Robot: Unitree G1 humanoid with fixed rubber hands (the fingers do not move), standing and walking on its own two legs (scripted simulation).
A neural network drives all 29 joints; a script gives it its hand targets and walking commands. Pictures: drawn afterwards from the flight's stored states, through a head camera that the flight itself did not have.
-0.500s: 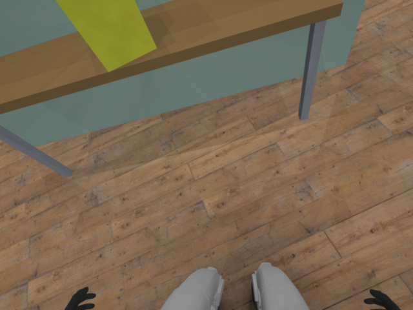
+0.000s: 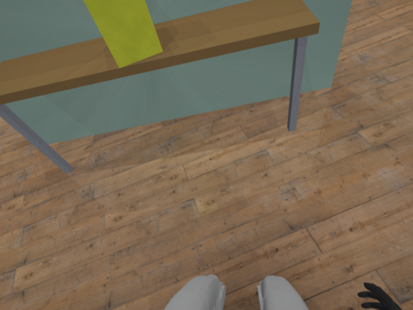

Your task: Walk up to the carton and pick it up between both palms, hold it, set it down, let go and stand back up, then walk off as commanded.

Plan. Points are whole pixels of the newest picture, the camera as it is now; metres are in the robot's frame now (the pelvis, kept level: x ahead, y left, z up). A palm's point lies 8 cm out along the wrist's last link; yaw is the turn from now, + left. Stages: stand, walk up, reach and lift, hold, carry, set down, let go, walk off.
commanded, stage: walk off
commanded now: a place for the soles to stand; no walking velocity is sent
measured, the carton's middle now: (123, 17) +1.17 +0.37 +0.08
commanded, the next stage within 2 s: none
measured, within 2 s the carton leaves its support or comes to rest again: neither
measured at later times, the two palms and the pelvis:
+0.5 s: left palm out of the picture -0.10 +0.54 -0.10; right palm out of the picture -0.02 -0.13 -0.13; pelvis -0.10 +0.20 -0.02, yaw +10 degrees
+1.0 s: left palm out of the picture -0.12 +0.78 -0.09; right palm out of the picture +0.05 +0.14 -0.09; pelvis -0.10 +0.44 +0.01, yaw +7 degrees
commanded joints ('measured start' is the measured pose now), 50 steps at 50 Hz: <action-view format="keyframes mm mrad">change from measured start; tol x64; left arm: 1 -54 431 138 -87 31 -68 28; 27 -159 358 61 -66 18 -52 38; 37 723 354 168 181 -11 -30 -15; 50 -42 275 72 -81 88 -9 -92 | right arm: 1 93 -276 -133 -66 -3 -13 28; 50 455 -224 -192 94 73 -215 -98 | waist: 1 -2 -245 -59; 50 -133 -110 -348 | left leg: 1 -320 36 -174 281 80 -50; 14 -240 135 -103 327 46 -62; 26 -306 336 -676 -1126 -644 -114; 35 -157 333 -358 -803 292 -327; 40 -389 140 -103 687 -169 -52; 50 557 259 -57 -714 445 -121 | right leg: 1 -93 -314 512 -738 -311 35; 19 -223 -359 167 -614 -293 -104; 26 -468 110 216 539 -85 48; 37 659 -60 -38 -717 17 -268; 40 177 -454 917 -822 -459 -344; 50 -126 19 160 284 128 -27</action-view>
